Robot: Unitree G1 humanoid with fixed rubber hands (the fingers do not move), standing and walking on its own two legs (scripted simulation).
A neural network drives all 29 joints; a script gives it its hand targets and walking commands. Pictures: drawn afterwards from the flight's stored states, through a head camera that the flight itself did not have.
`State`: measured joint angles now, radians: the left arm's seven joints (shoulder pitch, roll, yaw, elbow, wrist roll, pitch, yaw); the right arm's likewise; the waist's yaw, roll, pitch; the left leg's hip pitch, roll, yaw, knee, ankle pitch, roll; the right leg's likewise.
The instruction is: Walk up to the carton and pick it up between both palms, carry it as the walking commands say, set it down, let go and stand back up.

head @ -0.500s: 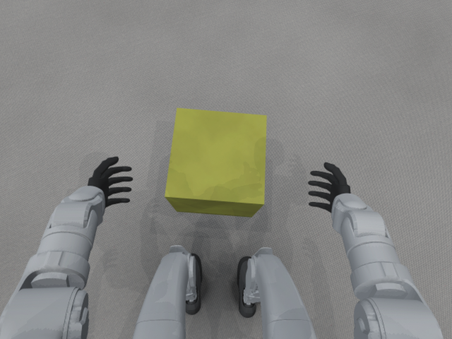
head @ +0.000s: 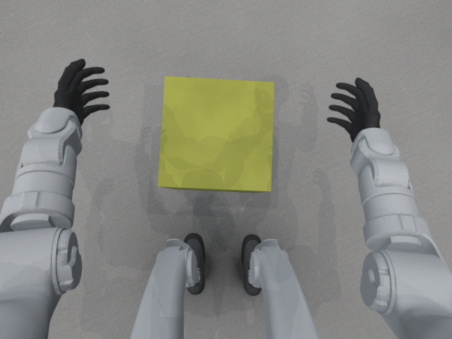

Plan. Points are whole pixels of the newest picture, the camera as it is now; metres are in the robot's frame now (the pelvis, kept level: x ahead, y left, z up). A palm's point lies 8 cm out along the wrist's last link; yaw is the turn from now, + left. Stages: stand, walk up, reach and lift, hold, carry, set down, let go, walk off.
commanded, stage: reach and lift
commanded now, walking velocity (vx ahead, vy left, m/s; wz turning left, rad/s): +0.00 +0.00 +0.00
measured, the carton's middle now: (217, 143) +0.50 +0.02 -0.51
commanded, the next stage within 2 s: none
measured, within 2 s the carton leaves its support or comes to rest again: neither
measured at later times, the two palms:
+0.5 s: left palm (90, 111) +0.49 +0.26 -0.17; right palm (330, 126) +0.47 -0.20 -0.18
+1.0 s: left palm (128, 131) +0.50 +0.24 -0.34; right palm (302, 147) +0.46 -0.21 -0.36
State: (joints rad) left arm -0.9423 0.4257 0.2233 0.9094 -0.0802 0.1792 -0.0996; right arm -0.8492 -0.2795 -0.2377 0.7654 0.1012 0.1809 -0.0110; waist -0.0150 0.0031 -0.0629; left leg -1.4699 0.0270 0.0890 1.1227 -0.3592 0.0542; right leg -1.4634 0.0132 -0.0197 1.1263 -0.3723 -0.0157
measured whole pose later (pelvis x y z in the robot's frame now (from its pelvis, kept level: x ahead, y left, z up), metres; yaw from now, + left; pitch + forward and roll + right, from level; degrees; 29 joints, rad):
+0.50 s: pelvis -0.02 +0.01 -0.06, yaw -2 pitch +49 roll -3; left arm -1.11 0.45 0.28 0.95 -0.04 0.17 -0.11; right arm -1.04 -0.24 -0.32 0.82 0.05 0.18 -0.04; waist -0.02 0.01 -0.10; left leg -1.81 -0.02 0.00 1.37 -0.41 0.04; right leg -1.78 0.01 -0.04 1.34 -0.41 0.00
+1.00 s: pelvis -0.07 +0.01 -0.20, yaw -1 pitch +31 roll -1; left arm -1.42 0.58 0.17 0.85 -0.22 0.29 0.00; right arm -1.32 -0.38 -0.20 0.68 0.22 0.31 -0.14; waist -0.01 0.01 0.52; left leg -1.96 0.00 0.05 1.93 -0.52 0.06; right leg -1.95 0.02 -0.02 1.94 -0.53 0.00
